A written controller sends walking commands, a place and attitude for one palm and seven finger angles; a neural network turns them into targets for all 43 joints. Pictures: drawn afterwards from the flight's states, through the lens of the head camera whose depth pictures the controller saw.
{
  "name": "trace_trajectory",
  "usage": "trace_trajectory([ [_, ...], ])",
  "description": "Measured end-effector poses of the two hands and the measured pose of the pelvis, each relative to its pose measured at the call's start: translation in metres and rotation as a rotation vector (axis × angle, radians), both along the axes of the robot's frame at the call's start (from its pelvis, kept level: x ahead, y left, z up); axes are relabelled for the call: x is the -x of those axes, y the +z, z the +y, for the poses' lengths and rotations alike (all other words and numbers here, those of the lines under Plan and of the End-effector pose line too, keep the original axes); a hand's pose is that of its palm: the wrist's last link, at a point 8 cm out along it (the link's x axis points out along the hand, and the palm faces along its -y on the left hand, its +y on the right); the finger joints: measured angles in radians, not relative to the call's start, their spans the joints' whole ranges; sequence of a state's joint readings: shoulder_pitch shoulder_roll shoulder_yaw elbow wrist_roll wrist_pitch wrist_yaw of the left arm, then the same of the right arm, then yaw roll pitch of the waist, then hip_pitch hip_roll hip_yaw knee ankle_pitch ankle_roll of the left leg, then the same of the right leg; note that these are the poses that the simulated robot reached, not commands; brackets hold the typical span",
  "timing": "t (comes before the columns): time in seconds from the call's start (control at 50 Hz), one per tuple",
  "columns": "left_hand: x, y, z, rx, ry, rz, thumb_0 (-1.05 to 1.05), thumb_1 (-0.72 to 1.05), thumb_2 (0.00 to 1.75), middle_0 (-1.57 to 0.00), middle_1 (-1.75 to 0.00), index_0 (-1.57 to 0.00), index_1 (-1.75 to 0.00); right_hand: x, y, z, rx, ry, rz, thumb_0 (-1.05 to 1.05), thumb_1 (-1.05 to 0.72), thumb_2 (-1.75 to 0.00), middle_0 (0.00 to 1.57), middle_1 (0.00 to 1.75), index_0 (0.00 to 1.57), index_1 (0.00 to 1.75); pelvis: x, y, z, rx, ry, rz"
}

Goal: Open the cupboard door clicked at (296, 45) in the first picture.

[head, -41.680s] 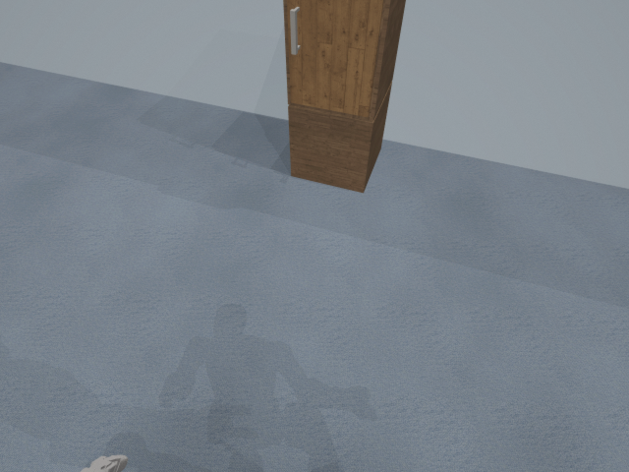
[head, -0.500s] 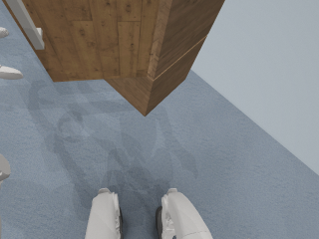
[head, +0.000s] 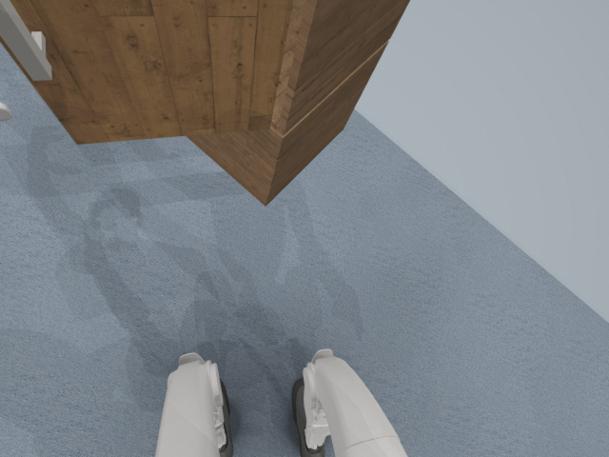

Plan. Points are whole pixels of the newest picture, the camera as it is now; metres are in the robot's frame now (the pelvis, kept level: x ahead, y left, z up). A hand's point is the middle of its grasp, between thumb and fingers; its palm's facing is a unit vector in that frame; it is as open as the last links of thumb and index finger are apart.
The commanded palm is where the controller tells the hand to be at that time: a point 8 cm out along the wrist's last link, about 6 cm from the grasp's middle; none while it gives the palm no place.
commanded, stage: move the hooked fingers beside the handle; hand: left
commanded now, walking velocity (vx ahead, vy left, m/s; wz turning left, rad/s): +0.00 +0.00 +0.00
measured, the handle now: (6, 4) +0.59 +0.26 +0.08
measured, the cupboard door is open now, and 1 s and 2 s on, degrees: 53 53 53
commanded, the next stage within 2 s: slide the fingers in behind the handle in 0.46 s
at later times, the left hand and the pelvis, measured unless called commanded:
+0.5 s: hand out of the picture +0.53 +0.31 +0.07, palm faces +0.14 -0.99 -0.03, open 14.0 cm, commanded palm +0.53 +0.33 +0.07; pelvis +0.00 +0.00 +0.00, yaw +1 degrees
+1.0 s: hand out of the picture +0.53 +0.29 +0.08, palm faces +0.13 -0.99 -0.02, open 14.0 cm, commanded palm +0.52 +0.31 +0.07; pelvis +0.00 -0.01 +0.00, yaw +0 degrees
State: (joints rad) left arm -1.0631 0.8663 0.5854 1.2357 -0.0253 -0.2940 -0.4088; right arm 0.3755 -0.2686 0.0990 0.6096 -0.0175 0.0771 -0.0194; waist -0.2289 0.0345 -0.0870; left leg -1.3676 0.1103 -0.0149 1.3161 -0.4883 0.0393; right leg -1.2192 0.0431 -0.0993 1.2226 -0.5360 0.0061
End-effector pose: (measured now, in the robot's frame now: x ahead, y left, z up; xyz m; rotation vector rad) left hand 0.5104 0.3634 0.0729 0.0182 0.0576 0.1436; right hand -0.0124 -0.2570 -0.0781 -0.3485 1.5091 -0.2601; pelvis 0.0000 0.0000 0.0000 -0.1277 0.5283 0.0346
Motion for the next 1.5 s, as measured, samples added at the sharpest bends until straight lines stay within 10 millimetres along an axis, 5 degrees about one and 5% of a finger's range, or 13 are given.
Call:
trace_trajectory([
  [0.42, 0.006, 0.003, -0.003, 0.0, -0.001, -0.007, -0.01, -0.5, 0.3, -0.3, -1.2, -0.3, -1.2, -0.028, 0.003, -0.014, 0.027, 0.043, -0.069, 0.0, -0.91, -0.9, 0.2, 0.3, 0.2, 0.3, -0.002, 0.002, -0.004, -0.002, 0.011, -0.018],
  [0.98, 0.004, 0.005, -0.024, -0.003, -0.009, -0.023, -0.01, -0.5, 0.3, -0.3, -1.2, -0.31, -1.2, -0.006, 0.0, -0.009, -0.004, 0.003, -0.043, 0.0, -0.91, -0.9, 0.2, 0.3, 0.2, 0.3, 0.001, 0.002, -0.006, -0.006, 0.003, -0.023],
  [1.5, 0.0, 0.003, -0.059, 0.01, -0.016, -0.035, -0.01, -0.5, 0.3, -0.3, -1.2, -0.3, -1.2, -0.014, -0.003, -0.008, -0.022, 0.018, -0.076, 0.0, -0.91, -0.9, 0.2, 0.3, 0.2, 0.3, 0.001, 0.004, -0.005, -0.015, 0.011, -0.035],
])
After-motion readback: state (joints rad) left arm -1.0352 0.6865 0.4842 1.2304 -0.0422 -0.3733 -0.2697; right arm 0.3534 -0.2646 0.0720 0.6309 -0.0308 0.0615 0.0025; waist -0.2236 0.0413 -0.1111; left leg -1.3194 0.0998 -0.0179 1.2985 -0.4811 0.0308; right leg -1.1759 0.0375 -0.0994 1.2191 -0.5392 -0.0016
